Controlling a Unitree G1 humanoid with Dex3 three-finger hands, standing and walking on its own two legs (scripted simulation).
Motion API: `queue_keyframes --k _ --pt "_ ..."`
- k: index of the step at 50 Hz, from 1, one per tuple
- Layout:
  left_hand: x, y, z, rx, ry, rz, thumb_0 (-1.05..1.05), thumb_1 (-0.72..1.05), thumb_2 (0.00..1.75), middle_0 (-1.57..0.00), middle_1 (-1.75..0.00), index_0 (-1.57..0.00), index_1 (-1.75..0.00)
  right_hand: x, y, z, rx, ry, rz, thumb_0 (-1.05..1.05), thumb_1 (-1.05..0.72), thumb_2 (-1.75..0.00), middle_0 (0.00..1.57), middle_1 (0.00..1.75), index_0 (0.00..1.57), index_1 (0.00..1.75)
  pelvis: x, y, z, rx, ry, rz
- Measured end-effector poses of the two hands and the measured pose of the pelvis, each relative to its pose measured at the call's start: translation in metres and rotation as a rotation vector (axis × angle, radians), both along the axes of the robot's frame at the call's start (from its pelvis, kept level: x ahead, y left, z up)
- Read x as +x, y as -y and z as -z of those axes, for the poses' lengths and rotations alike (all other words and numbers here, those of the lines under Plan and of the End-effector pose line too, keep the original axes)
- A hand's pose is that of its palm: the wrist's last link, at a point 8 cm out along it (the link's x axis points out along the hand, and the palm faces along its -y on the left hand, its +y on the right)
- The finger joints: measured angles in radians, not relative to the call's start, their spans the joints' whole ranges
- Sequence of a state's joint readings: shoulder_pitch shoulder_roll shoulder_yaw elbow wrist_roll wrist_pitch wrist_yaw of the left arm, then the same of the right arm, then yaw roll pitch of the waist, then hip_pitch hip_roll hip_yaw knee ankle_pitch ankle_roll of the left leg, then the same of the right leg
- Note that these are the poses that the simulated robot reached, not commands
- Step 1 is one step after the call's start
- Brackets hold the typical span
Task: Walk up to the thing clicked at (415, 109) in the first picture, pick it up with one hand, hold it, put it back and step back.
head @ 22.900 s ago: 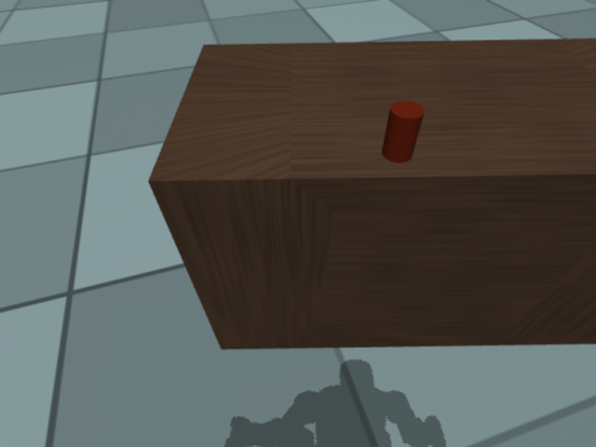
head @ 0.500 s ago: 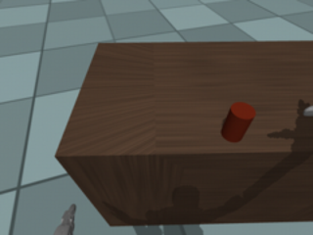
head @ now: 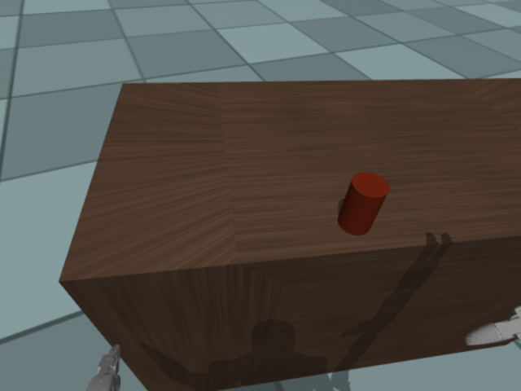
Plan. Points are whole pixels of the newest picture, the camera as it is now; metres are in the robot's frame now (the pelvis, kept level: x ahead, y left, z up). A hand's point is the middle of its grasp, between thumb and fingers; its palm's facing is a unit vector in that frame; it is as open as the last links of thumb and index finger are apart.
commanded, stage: sink last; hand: right
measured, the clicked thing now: (361, 204) +0.40 -0.18 +0.08
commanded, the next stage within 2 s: home in 0.38 s
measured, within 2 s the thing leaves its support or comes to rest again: neither
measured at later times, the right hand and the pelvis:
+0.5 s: hand out of the picture +0.17 -0.23 +0.24, palm faces +0.48 +0.73 -0.50, open 17.4 cm; pelvis -0.02 +0.02 +0.00, yaw +0 degrees
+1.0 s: hand (406, 352) +0.17 -0.19 +0.03, palm faces +0.12 +0.95 -0.28, open 17.6 cm; pelvis +0.00 +0.00 +0.00, yaw +1 degrees
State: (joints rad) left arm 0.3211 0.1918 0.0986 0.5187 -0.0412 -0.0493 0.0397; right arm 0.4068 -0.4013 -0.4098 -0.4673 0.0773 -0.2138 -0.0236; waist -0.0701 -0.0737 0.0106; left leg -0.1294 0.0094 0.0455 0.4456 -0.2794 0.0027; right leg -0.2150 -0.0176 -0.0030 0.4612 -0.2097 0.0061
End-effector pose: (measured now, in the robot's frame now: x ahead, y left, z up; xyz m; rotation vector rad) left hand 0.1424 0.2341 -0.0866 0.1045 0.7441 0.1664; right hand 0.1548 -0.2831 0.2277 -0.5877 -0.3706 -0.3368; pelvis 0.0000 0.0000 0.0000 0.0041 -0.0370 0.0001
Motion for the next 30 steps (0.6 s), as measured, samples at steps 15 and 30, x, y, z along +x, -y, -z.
queue_keyframes --k 15,30 --pt "-0.012 -0.053 -0.018 0.081 0.095 -0.066 0.0 -0.51 0.06 -0.06 -0.05 -0.06 -0.06 -0.034 -0.024 -0.003 0.0 0.085 -0.048 -0.01 0.53 -0.06 0.06 0.06 0.07 0.06 -0.018 -0.017 0.0 -0.017 0.06 0.012" --pt "0.003 -0.005 -0.012 -0.006 0.112 0.024 -0.01 -0.47 0.15 -0.07 -0.08 -0.07 -0.09 -0.022 -0.024 -0.018 -0.083 0.151 -0.082 -0.01 0.53 -0.06 0.06 0.06 0.07 0.06 -0.018 -0.011 -0.002 -0.014 0.048 -0.008"
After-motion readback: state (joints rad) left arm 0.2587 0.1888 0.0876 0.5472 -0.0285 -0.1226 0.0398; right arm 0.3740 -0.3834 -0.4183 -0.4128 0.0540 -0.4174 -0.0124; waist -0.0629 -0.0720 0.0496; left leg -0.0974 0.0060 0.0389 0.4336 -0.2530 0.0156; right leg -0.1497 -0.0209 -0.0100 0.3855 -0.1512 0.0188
